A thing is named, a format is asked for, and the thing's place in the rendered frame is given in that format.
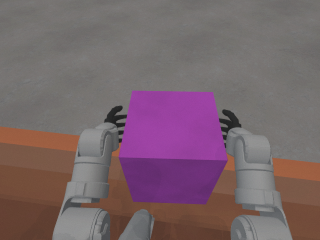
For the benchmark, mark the carton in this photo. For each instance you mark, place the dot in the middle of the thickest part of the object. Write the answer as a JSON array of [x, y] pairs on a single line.
[[172, 149]]

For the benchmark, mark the left robot hand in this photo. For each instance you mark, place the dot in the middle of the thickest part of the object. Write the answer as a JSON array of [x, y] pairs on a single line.
[[111, 118]]

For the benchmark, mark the right robot upper arm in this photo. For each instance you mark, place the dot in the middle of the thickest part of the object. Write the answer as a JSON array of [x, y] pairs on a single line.
[[254, 227]]

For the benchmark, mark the left robot thigh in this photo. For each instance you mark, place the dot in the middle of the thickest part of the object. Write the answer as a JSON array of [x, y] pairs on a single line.
[[140, 227]]

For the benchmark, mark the right robot hand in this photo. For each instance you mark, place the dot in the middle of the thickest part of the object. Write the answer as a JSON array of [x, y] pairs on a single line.
[[234, 123]]

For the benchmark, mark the robot left forearm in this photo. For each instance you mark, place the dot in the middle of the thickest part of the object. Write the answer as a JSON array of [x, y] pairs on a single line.
[[89, 182]]

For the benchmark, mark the robot right forearm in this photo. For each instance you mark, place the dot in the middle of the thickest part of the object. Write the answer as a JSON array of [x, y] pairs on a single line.
[[255, 182]]

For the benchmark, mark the left robot upper arm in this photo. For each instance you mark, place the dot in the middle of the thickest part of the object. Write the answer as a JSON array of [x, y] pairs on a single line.
[[83, 223]]

